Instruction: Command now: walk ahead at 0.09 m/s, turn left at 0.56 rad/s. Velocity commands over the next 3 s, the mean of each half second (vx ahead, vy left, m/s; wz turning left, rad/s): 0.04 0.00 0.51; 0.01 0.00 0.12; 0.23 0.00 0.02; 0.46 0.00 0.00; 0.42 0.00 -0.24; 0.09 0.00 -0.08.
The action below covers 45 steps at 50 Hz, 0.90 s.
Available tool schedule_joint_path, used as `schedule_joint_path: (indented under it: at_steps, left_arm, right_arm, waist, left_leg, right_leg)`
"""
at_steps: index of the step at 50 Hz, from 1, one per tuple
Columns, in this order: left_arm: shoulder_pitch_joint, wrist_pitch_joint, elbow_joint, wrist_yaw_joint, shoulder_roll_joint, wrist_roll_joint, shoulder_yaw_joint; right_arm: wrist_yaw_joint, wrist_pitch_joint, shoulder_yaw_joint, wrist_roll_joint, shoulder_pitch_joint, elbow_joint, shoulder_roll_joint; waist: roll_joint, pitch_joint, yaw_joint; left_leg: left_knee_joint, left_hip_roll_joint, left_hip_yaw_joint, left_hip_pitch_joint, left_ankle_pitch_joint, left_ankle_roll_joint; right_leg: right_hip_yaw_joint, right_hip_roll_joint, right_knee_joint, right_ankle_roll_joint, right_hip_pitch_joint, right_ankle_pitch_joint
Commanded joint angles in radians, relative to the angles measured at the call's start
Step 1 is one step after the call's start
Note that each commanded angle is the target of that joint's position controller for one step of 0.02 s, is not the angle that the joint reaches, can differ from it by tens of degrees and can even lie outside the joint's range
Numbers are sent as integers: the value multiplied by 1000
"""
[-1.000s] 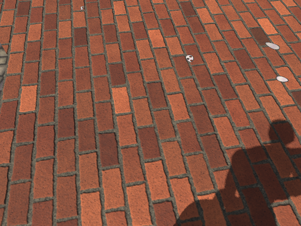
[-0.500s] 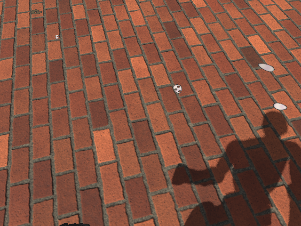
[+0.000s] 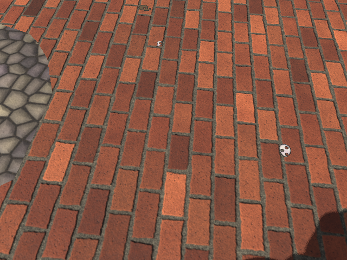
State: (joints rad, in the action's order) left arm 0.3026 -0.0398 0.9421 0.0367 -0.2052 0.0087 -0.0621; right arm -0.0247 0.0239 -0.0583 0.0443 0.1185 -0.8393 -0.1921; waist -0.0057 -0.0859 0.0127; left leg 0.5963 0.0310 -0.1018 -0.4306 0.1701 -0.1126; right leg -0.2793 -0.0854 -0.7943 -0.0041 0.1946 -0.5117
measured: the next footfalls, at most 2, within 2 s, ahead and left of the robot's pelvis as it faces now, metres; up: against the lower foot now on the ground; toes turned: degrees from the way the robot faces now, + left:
right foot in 0.54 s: +0.08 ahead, -0.12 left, +0.00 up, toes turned +17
left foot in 0.86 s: +0.00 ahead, +0.08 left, +0.00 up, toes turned +13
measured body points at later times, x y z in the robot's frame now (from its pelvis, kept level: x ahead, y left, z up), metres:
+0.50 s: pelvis +0.02 -0.02 +0.02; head +0.05 -0.02 +0.47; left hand +0.07 +0.26 -0.10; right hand +0.18 -0.26 -0.11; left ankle +0.09 +0.06 -0.72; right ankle +0.04 -0.14 -0.70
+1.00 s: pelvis +0.01 -0.03 +0.03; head +0.02 -0.03 +0.48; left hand +0.01 +0.23 -0.11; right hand +0.16 -0.25 -0.11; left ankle -0.04 +0.07 -0.72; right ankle +0.04 -0.13 -0.72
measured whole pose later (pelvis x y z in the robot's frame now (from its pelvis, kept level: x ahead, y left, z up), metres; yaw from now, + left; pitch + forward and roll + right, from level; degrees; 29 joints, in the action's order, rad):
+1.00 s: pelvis +0.01 -0.03 +0.03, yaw +17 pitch -2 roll +0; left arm 0.22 0.00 0.91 0.02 -0.22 0.01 -0.03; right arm 0.03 -0.01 -0.02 0.01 0.20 -0.96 -0.22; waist -0.01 -0.04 0.01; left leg 0.39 0.03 0.06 -0.11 0.25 -0.01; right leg 0.00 0.02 -0.39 -0.02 0.14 -0.22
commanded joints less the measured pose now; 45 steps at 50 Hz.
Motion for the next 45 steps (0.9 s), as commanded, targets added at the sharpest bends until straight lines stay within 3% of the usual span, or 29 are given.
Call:
schedule_joint_path:
  at_steps: [1, 3, 4, 5, 6, 8, 13, 16, 21, 23, 25, 26, 27, 28, 29, 30, 31, 33, 35, 38, 40, 42, 43, 44, 45]
  left_arm:
    - [68, 30, -107, -7, -92, 16, -17]
    - [-44, 34, -130, -5, -92, 7, -18]
    - [-58, 36, -137, -1, -108, 19, -24]
    - [-27, 48, -131, 0, -111, 32, -25]
    - [-11, 59, -129, 1, -103, 35, -24]
    - [-9, 71, -134, -1, -87, 26, -19]
    - [-100, 87, -181, -1, -106, 20, -20]
    - [-133, 86, -202, 0, -113, 14, -20]
    - [-95, 71, -202, 3, -107, 1, -10]
    - [-49, 67, -195, 5, -110, -6, -8]
    - [32, 59, -173, 9, -101, -7, -5]
    - [43, 53, -171, 14, -116, 1, -6]
    - [15, 46, -194, 20, -178, 17, -15]
    - [-78, 42, -229, 14, -257, 27, -27]
    - [-83, 36, -216, 9, -205, 30, -18]
    - [-138, 28, -218, 6, -158, 20, -3]
    - [-172, 25, -223, 2, -142, 17, 1]
    - [-162, 19, -220, 2, -131, 12, 7]
    - [-99, 18, -192, 0, -125, 9, 11]
    - [-26, 23, -152, -2, -155, 12, 6]
    - [-12, 32, -131, -5, -173, 11, 1]
    - [-28, 33, -120, -5, -169, 4, 0]
    - [-22, 24, -128, -10, -150, 2, 6]
    - [7, 18, -128, -16, -128, -5, 9]
    - [-4, 23, -99, -14, -112, -3, 17]
  right_arm:
    - [24, -13, -83, -49, 264, 24, -287]
    - [36, -36, -56, -40, 124, 44, -191]
    - [40, -41, -47, -42, 91, 50, -161]
    - [42, -43, -41, -43, 72, 59, -139]
    - [38, -37, -40, -34, 83, 60, -143]
    - [32, -26, -48, -29, 88, 63, -172]
    - [30, -40, -59, -28, 115, 76, -206]
    - [28, -48, -65, -24, 131, 82, -217]
    - [25, -52, -59, -13, 118, 85, -201]
    - [22, -58, -55, -13, 113, 81, -194]
    - [26, -67, -52, -26, 100, 75, -190]
    - [31, -67, -46, -35, 104, 75, -174]
    - [36, -64, -34, -44, 148, 76, -129]
    - [39, -52, -39, -45, 112, 93, -140]
    - [38, -47, -49, -10, 81, 87, -187]
    - [28, -46, -49, -15, 116, 67, -173]
    - [23, -49, -47, -18, 150, 45, -166]
    - [20, -58, -42, -16, 179, 20, -156]
    - [24, -63, -26, -22, 138, 20, -128]
    - [37, -66, -2, -37, 75, 20, -101]
    - [47, -63, 0, -51, 89, 4, -112]
    - [57, -50, 3, -43, 129, -26, -127]
    - [63, -40, -2, -30, 135, -32, -166]
    - [63, -35, -8, -31, 110, -46, -208]
    - [55, -34, 6, -43, 92, -60, -151]
  waist:
    - [118, 375, -86]
    - [33, 148, -45]
    - [42, 108, -23]
    - [53, 112, -5]
    - [70, 127, -1]
    - [53, 162, 4]
    - [103, 159, -32]
    - [117, 141, -47]
    - [131, 158, -47]
    - [139, 154, -37]
    - [127, 140, 2]
    - [91, 119, 5]
    - [-80, 129, -23]
    - [-221, 58, -23]
    - [-112, 35, -23]
    - [-75, 44, -69]
    - [-74, 51, -88]
    - [-125, 71, -76]
    - [-118, 77, -40]
    - [-152, 103, 16]
    - [-163, 110, 13]
    - [-121, 119, -17]
    - [-67, 154, -1]
    - [43, 137, 45]
    - [73, 133, 20]
  left_leg:
    - [-191, -421, 613, 493, -711, -327]
    - [-285, -323, 483, 272, -333, -246]
    - [-306, -269, 436, 216, -271, -196]
    - [-325, -236, 400, 174, -225, -172]
    - [-312, -225, 396, 163, -300, -172]
    - [-304, -197, 386, 175, -297, -158]
    - [-356, -166, 472, 208, 75, -113]
    - [-375, -168, 537, 216, 183, -107]
    - [-365, -165, 543, 191, 143, -98]
    - [-365, -162, 555, 161, 125, -85]
    - [-343, -135, 550, 110, 142, -44]
    - [-310, -94, 521, 54, 194, 1]
    - [-134, -12, 426, -12, 291, 54]
    - [50, 162, 223, -126, 316, 82]
    - [216, 91, 261, -33, 307, 92]
    - [295, 95, 267, 21, 245, 94]
    - [349, 95, 258, 39, 206, 103]
    - [381, 89, 236, 22, 208, 122]
    - [268, 59, 211, 12, 229, 144]
    - [43, 26, 132, 97, 272, 151]
    - [-115, 29, 107, 161, 196, 137]
    - [-331, -20, 158, 324, -73, 117]
    - [-308, -92, 234, 433, -196, 103]
    - [-212, -147, 274, 441, -388, 65]
    - [-213, -143, 266, 383, -298, 47]
  right_leg:
    - [262, 77, -579, 33, 360, -176]
    - [294, 28, -498, 28, 409, -3]
    - [301, 15, -429, 26, 391, 55]
    - [297, 18, -401, 25, 347, 92]
    - [294, 33, -393, 25, 320, 97]
    - [305, 44, -343, 31, 310, 113]
    - [328, 61, -203, 48, 350, 137]
    - [337, 77, -130, 46, 347, 124]
    - [311, 108, 5, 7, 208, 80]
    - [292, 128, 112, -19, 116, 69]
    - [272, 143, 343, -54, -17, 168]
    - [307, 109, 469, -72, -81, 212]
    - [526, -84, 590, -112, -115, 98]
    - [779, -287, 666, -211, -11, 128]
    - [728, -288, 636, -254, 117, 234]
    - [622, -211, 609, -225, 144, 323]
    - [532, -152, 583, -194, 133, 407]
    - [451, -103, 534, -182, 45, 594]
    - [428, -98, 490, -186, -58, 726]
    - [432, -103, 422, -188, -150, 873]
    - [447, -101, 384, -173, -172, 953]
    - [449, -88, 367, -111, -110, 892]
    - [440, -70, 370, -76, -43, 772]
    - [393, -10, 418, -57, 3, 601]
    - [373, 15, 467, -48, -39, 448]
